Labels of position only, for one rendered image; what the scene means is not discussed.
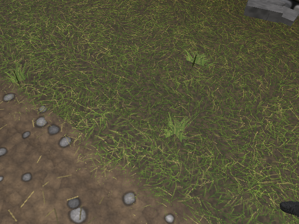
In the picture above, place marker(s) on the robot right hand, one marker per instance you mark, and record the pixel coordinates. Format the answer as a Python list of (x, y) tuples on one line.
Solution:
[(290, 207)]

